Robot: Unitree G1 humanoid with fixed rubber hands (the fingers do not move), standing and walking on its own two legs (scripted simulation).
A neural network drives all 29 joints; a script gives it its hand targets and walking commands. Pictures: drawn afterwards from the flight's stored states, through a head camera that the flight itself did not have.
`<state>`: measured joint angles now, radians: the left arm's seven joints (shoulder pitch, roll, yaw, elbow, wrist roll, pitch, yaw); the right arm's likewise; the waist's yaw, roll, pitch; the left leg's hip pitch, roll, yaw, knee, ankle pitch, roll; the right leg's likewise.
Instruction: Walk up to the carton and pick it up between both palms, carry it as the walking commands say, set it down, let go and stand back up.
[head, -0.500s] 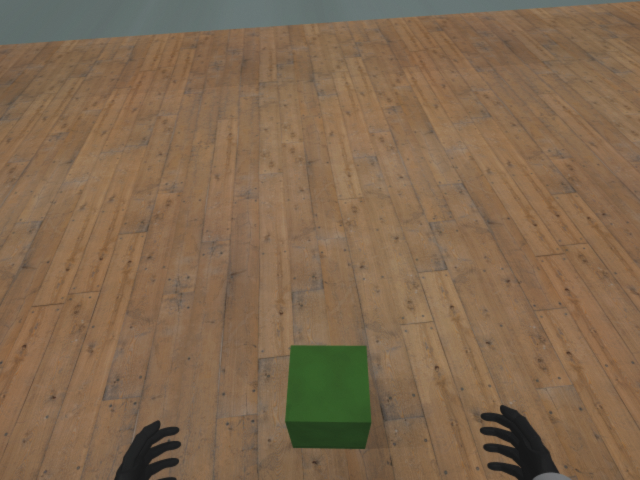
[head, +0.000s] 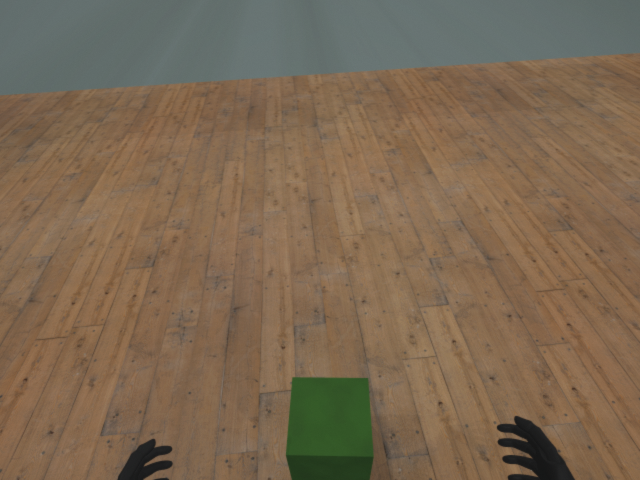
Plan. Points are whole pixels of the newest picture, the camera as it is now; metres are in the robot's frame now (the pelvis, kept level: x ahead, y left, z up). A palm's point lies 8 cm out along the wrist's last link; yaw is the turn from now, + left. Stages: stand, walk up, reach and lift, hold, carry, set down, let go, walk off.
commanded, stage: stand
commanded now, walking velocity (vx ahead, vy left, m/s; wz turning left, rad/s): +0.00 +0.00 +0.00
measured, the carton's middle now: (330, 433) +0.45 +0.00 -0.64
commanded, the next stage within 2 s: none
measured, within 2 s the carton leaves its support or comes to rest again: neither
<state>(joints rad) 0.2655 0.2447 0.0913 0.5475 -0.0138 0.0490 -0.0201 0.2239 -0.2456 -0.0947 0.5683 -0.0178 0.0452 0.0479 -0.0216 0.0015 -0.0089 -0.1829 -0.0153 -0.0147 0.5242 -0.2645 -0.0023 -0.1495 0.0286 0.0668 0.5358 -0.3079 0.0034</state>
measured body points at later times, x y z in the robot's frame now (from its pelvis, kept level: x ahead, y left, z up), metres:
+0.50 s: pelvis +0.00 +0.00 +0.00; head -0.04 +0.00 +0.45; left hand +0.13 +0.27 -0.08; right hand +0.14 -0.28 -0.08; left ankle +0.02 +0.12 -0.73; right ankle -0.01 -0.12 -0.73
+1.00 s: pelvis +0.00 +0.00 +0.00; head -0.04 +0.00 +0.45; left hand +0.13 +0.27 -0.08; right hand +0.13 -0.28 -0.08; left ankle +0.02 +0.12 -0.73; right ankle -0.01 -0.12 -0.73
